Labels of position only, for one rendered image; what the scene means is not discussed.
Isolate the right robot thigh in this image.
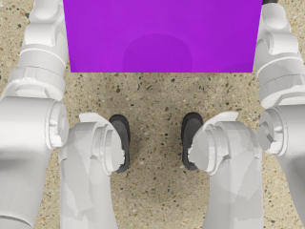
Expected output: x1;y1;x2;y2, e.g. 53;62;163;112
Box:
198;121;264;229

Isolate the carton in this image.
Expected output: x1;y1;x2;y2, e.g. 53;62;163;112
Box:
63;0;263;73

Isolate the right robot forearm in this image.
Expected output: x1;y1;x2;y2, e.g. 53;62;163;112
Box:
254;3;305;110

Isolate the left robot forearm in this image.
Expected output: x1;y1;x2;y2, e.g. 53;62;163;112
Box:
0;0;69;101

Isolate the robot left upper arm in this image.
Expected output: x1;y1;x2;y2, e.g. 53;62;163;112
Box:
0;95;70;229

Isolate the robot right upper arm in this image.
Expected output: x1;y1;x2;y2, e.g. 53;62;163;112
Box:
256;104;305;229

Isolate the robot left shin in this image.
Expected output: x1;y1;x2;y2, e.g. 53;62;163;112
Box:
58;112;125;171

